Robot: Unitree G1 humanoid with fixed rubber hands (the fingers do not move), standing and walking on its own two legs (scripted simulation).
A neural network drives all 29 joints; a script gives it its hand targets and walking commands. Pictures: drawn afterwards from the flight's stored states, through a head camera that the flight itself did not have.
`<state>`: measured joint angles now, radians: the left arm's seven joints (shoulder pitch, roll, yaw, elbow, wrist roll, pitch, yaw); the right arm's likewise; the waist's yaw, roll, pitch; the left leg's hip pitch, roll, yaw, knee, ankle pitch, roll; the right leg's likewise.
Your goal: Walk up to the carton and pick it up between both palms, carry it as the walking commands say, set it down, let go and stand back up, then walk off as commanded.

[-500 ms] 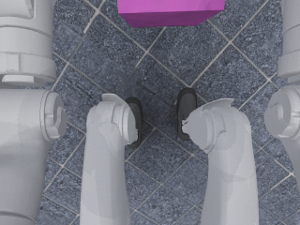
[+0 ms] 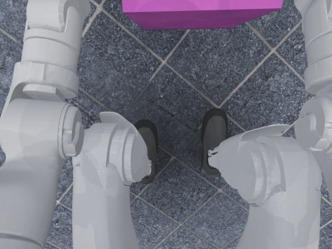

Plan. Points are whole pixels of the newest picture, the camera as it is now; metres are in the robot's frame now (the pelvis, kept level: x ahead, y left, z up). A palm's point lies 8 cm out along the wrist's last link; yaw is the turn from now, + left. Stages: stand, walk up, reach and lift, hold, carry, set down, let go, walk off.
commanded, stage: reach and lift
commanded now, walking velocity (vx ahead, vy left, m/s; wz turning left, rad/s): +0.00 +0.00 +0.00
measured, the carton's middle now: out of the picture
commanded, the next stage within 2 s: none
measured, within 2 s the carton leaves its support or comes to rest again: leaves its support in 1.92 s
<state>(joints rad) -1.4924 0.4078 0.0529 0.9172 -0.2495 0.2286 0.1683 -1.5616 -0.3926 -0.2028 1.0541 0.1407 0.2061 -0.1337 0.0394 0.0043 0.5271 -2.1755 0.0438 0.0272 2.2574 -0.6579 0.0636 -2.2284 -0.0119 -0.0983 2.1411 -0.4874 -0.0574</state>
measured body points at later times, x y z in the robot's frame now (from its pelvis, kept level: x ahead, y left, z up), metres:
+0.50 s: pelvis +0.00 +0.00 -0.01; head +0.39 +0.02 +0.20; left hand +0.56 +0.22 -0.21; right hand +0.59 -0.17 -0.20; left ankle +0.09 +0.10 -0.34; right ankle +0.14 -0.10 -0.34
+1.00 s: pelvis +0.01 +0.00 -0.01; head +0.39 +0.02 +0.20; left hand +0.57 +0.18 -0.20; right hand +0.59 -0.14 -0.20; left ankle +0.09 +0.10 -0.34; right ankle +0.14 -0.10 -0.34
